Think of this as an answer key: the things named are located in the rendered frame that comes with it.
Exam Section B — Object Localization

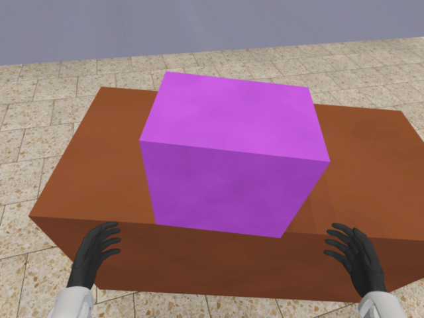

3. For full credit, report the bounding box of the carton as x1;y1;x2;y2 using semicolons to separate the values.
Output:
139;72;331;238

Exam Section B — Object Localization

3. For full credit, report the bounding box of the right robot hand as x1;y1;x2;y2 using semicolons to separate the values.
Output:
323;223;387;298

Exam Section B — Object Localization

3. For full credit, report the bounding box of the robot right forearm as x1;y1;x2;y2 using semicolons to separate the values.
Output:
358;291;408;318

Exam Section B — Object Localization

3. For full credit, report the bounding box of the robot left forearm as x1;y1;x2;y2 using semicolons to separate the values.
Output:
45;286;94;318

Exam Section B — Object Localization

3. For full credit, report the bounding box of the pedestal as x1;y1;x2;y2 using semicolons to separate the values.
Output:
28;87;424;303

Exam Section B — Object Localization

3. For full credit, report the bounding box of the left robot hand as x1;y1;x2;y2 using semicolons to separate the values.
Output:
66;221;121;290

